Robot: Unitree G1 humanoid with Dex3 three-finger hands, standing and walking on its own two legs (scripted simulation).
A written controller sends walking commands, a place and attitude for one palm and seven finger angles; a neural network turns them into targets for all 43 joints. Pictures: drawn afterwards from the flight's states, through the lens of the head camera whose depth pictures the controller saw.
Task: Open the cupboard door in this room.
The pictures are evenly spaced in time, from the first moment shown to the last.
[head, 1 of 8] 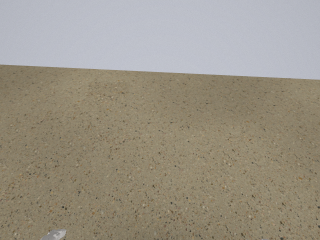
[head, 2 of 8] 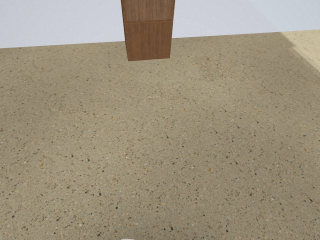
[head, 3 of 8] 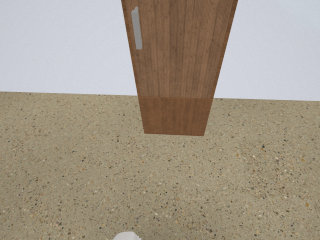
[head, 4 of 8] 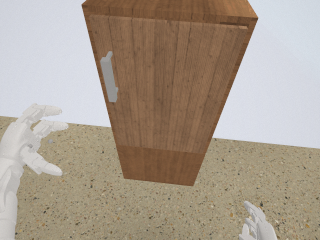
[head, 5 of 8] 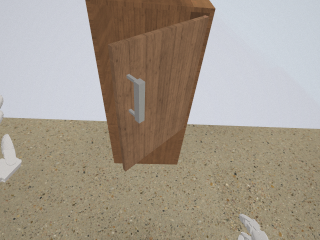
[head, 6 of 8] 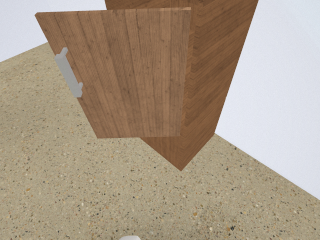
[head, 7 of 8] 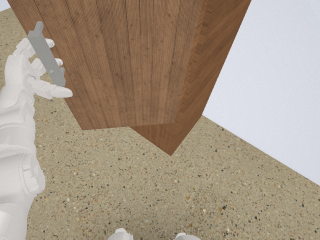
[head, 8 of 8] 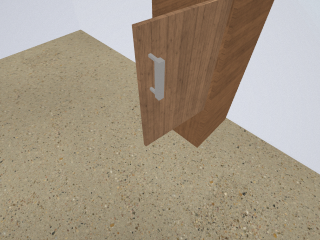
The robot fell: no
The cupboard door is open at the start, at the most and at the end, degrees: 0 86 82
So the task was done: yes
